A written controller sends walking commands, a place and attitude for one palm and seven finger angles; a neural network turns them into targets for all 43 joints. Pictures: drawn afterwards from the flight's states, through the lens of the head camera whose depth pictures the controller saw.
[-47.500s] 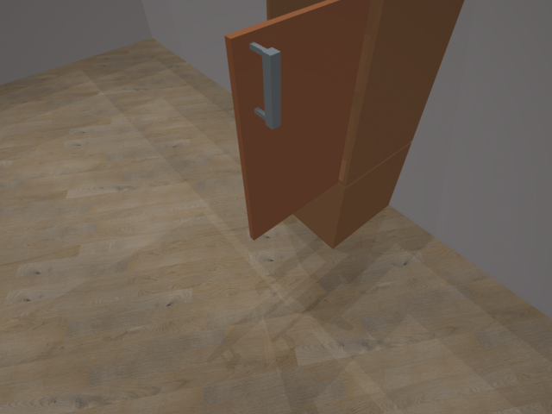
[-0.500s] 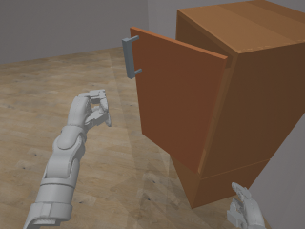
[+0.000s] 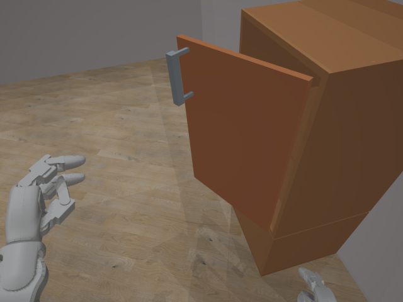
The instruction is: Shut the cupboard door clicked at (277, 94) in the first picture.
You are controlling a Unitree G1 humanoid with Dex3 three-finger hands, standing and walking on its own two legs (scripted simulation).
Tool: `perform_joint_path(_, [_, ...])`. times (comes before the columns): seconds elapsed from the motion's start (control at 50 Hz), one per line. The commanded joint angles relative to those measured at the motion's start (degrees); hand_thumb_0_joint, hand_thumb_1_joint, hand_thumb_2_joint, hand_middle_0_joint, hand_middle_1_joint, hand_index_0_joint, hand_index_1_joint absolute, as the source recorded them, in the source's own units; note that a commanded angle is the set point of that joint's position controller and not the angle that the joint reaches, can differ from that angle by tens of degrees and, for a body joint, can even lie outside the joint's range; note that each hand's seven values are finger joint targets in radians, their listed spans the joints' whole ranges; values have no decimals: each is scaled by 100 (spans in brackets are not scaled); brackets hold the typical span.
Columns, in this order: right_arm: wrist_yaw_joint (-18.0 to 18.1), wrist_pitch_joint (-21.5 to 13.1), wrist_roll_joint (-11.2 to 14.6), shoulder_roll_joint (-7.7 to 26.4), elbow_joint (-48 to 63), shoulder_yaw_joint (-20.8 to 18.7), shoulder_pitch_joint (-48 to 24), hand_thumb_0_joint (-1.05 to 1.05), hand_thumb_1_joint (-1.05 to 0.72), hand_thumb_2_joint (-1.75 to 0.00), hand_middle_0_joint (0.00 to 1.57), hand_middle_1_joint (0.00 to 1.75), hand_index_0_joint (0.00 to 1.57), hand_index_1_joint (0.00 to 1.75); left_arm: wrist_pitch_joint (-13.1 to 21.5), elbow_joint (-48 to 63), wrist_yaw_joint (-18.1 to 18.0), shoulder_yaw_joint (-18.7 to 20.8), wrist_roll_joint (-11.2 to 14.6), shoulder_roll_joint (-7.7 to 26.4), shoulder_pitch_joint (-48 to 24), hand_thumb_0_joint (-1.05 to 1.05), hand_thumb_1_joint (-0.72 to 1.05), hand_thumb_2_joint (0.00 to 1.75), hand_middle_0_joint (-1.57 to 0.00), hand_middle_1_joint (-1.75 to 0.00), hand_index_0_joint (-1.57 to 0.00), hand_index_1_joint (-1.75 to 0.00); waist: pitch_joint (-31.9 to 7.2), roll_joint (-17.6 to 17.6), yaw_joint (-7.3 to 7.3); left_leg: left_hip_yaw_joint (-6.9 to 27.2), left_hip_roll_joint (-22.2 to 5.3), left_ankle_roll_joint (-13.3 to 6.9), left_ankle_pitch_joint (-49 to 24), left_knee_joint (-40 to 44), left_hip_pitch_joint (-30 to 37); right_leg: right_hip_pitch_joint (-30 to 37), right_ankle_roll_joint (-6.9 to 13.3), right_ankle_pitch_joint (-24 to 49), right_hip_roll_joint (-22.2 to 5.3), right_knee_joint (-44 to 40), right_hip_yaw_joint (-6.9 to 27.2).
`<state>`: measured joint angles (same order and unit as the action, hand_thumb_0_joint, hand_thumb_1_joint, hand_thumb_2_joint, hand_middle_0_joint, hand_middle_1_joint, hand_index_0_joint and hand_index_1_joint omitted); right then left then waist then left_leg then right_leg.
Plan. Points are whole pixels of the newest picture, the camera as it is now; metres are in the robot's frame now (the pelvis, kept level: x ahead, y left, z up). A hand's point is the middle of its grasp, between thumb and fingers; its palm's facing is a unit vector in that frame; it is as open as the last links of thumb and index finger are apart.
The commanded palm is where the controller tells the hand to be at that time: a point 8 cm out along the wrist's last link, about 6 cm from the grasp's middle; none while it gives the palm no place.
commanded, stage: draw the hand back to the body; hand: left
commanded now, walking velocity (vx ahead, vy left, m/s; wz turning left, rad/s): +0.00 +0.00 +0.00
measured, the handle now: (181, 77) +0.64 +0.12 +0.15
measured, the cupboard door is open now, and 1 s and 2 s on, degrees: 31 31 31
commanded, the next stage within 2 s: step back with the hand held close in 0.52 s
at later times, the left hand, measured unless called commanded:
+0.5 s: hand (38, 222) +0.19 +0.27 +0.15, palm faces +0.48 -0.78 -0.39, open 7.4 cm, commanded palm +0.13 +0.31 +0.17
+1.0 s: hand (26, 234) +0.17 +0.28 +0.15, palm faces +0.34 -0.78 -0.53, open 7.4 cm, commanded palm +0.10 +0.32 +0.17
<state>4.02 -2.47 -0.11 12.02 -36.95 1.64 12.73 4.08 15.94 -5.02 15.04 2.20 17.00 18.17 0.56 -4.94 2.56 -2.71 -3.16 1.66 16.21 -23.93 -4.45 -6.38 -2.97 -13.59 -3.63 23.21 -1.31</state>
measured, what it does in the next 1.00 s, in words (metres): shifts its weight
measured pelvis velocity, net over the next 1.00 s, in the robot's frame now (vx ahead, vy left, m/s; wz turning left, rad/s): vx -0.04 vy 0.03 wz -0.02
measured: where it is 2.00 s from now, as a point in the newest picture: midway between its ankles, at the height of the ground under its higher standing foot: outside the picture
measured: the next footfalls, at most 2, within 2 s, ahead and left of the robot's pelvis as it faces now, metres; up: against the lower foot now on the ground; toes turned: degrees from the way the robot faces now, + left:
right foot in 1.96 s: -0.24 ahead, -0.08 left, +0.00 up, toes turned +10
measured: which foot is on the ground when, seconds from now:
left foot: down 0.00-1.00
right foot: down 0.00-1.00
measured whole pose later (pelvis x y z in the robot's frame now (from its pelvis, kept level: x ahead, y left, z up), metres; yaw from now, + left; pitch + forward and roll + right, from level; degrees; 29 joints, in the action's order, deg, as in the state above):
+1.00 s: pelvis -0.04 +0.03 -0.01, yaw -1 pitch +1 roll +0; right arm 5.7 0.3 0.7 12.7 -31.3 -1.3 9.7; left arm 7.6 29.5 -7.6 24.6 2.8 25.7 32.3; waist 3.0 0.0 -0.5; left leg -4.5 -2.0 -0.5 16.0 -31.8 -16.5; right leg -18.5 -4.0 -10.4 -4.9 29.4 0.7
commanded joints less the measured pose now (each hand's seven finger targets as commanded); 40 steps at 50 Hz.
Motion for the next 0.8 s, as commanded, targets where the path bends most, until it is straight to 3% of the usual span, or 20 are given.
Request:
perform_joint_path(0.0, [87,-445,-35,545,1047,-276,-877,0,-90,-90,20,30,20,30,486,1641,-178,1098,1,1311,-243,0,90,90,-36,-48,-36,-48,-769,229,169,-209,259,-180,-2040,218,-143,528,240,1642,300,-103,-284])
perform_joint_path(0.12, [133,-617,-14,549,995,-334,-767,0,-90,-90,20,30,20,30,522,1804,-285,1438,-12,1427,517,0,90,90,-20,-30,-20,-30,-459,-5,171,-261,232,-145,-2006,191,-158,309,237,1484,336,-171,-308])
perform_joint_path(0.14, [131,-640,-10,559,965,-322,-767,0,-90,-90,20,30,20,30,528,1853,-270,1188,-34,1213,298,0,90,90,-20,-30,-20,-30,-332,-73,101,-266,234,-139,-1918,215,-156,198,233,1369,345,-201,-319])
perform_joint_path(0.22, [182,-759,-4,653,860,-351,-724,0,-90,-90,20,30,20,30,500,1562,-307,932,-60,1068,-177,0,90,90,-20,-30,-20,-30,55,119,-9,-245,226,-189,-1420,301,-164,-98,216,908,353,-343,-324])
perform_joint_path(0.24, [193,-767,-13,674,850,-355,-696,0,-90,-90,20,30,20,30,498,1499,-320,956,-63,1096,-232,0,90,90,-20,-30,-20,-30,-17,291,-1,-211,232,-196,-1370,330,-162,-62,216,851,355,-337,-341])
perform_joint_path(0.28, [202,-786,-14,688,830,-352,-713,0,-90,-90,20,30,20,30,498,1465,-319,995,-72,1149,-237,0,90,90,-20,-30,-20,-30,-74,273,38,-188,246,-200,-1327,366,-151,30,230,806,354,-363,-326])
perform_joint_path(0.38, [175,-816,-64,626,880,-323,-786,0,-90,-90,20,30,20,30,514,1741,-342,1288,-76,1377,76,0,90,90,-20,-30,-20,-30,-590,30,192,-157,265,-164,-1763,304,-73,430,268,1238,340,-215,-293])
perform_joint_path(0.4, [166,-818,-71,573,920,-305,-783,0,-90,-90,20,30,20,30,517,1884,-330,1218,-74,1286,79,0,90,90,-20,-30,-20,-30,-673,-66,180,-180,271,-151,-1863,295,-79,496,266,1336,319,-166,-303])
perform_joint_path(0.52, [135,-777,-46,547,915,-280,-800,0,-90,-90,20,30,20,30,471,1713,-300,1230,-52,1241,148,0,90,90,-20,-30,-20,-30,-128,3,131,-189,213,-105,-1607,339,-270,236,269,1085,366,-280,-315])
perform_joint_path(0.54, [135,-770,-49,555,915,-278,-784,0,-90,-90,20,30,20,30,464,1650,-293,1225,-42,1209,131,0,90,90,-20,-30,-20,-30,-96,-15,129,-193,216,-109,-1545,356,-268,206,267,1035,362,-300,-318])
perform_joint_path(0.58, [149,-762,-41,588,891,-305,-783,0,-90,-90,20,30,20,30,449,1453,-281,1256,-29,1223,239,0,90,90,-20,-30,-20,-30,-39,298,135,-196,198,-138,-1453,372,-265,175,253,967,369,-369,-314])
perform_joint_path(0.62, [152,-747,-33,580,907,-302,-773,0,-90,-90,20,30,20,30,459,1513,-275,1194,-18,1174,144,0,90,90,-20,-30,-20,-30,-109,285,119,-197,207,-146,-1434,379,-262,194,241,936,362,-333,-318])
perform_joint_path(0.64, [117,-595,7,828,1043,-335,-817,0,-90,-90,20,30,20,30,658,1733,-276,1757,36,1862,-392,0,90,90,-20,-30,-20,-30,250,294,-128,-253,132,-257,-875,73,-761,-429,296,1298,103,-594,148])
perform_joint_path(0.66, [123,-501,15,709,959,-333,-785,0,-90,-90,20,30,20,30,678,1359,-220,1389,39,1434,187,0,90,90,-20,-30,-20,-30,86,699,-160,-191,168,-257,-712,-101,-766,-517,320,1273,-85,-590,171])
perform_joint_path(0.68, [132,-452,5,725,1005,-351,-876,0,-90,-90,20,30,20,30,694,1524,-213,1423,10,1547,203,0,90,90,-20,-30,-20,-30,118,663,-140,-197,207,-253,-704,-196,-753,-632,357,1408,-164,-623,265])
perform_joint_path(0.7, [121,-407,16,656,1042,-322,-850,0,-90,-90,20,30,20,30,713,1568,-205,1223,6,1351,319,0,90,90,-20,-30,-20,-30,-123,789,-168,-207,206,-232,-784,-295,-715,-560,370,1452,-249,-534,246])
perform_joint_path(0.78, [157,-220,35,731,1170,-446,-762,0,-90,-90,20,30,20,30,708,1971,-337,1546,27,1655,948,0,90,90,-20,-30,-20,-30,-1094,502,-177,-149,68,-198,-2006,-468,-513,-125,349,2777,-283,156,95])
